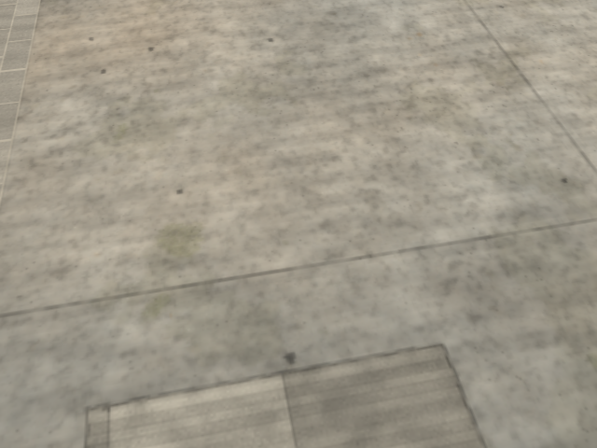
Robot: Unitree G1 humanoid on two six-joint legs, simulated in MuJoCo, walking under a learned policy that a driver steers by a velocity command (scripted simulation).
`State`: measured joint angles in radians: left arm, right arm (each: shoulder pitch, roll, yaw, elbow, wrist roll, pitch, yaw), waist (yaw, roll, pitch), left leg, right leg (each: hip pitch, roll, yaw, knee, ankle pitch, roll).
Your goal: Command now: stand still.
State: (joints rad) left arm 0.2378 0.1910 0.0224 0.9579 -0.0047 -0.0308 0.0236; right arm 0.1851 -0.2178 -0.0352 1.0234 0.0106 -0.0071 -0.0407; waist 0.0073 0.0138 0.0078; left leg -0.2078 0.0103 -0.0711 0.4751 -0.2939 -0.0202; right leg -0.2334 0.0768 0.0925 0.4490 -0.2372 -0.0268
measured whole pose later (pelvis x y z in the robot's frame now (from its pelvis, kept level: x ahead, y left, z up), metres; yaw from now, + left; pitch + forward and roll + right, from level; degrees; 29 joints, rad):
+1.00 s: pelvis +0.04 -0.01 -0.01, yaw -1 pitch +0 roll +0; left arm 0.38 0.17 0.04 1.05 -0.02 -0.11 0.00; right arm 0.35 -0.23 -0.04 1.08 0.04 -0.05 -0.01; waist 0.02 0.05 0.00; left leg -0.26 0.00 -0.05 0.82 -0.44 0.05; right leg -0.18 0.04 -0.03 0.52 -0.32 -0.06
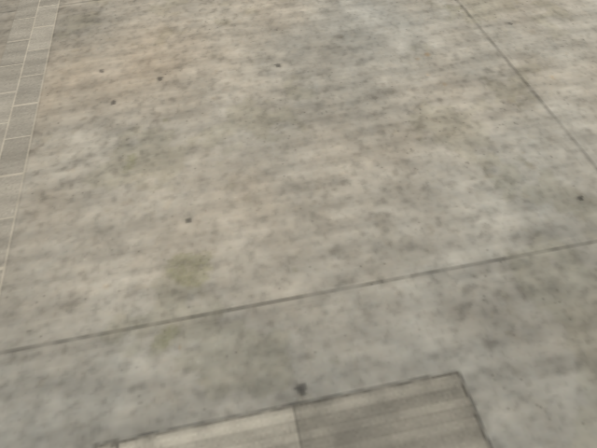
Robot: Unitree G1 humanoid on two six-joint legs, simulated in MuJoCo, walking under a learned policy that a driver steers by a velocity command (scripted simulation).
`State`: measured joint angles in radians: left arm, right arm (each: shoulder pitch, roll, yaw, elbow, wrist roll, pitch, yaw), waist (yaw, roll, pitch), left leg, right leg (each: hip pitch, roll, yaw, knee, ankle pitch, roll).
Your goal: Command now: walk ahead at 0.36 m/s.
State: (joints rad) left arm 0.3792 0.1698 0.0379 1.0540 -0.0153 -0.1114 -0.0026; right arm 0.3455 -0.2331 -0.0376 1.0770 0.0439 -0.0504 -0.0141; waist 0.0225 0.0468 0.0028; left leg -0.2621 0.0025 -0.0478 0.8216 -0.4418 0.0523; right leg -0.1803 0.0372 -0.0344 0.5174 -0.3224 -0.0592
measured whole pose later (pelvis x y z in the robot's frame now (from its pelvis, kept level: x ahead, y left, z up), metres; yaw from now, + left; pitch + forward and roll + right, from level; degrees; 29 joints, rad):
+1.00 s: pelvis +0.53 +0.02 -0.01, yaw +1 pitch +2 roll +1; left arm -0.02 0.22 0.03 0.81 -0.01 -0.11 -0.04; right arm 0.45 -0.25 -0.04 1.02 0.01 -0.06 -0.01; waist -0.07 -0.01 0.02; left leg 0.06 -0.01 0.03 0.40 -0.46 0.02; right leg -0.50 -0.02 -0.04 0.50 -0.04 -0.08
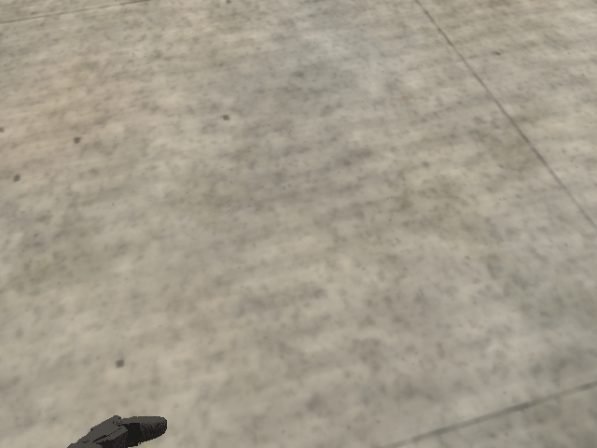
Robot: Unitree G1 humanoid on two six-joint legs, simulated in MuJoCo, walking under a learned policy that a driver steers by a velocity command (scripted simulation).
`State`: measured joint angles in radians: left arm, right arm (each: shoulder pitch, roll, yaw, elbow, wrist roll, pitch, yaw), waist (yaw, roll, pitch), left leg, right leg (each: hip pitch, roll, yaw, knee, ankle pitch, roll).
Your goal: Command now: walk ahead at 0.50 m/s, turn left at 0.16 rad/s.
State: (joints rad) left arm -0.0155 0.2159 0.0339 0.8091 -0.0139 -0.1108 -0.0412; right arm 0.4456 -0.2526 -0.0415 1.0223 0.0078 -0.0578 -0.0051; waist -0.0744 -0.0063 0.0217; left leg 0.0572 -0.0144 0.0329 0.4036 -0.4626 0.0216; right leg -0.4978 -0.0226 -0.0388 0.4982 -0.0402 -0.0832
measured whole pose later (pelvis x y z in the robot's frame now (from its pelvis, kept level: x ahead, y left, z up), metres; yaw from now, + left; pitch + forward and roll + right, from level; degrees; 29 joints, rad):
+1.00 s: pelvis +0.50 +0.13 +0.01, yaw +28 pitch +2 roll +1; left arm 0.04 0.26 0.05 0.78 0.02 -0.11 -0.02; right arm 0.30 -0.26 -0.07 0.79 0.01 -0.04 -0.03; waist -0.06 -0.05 0.02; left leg -0.10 -0.13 -0.11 0.43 -0.35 0.08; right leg -0.53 -0.01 0.02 0.49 0.08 -0.01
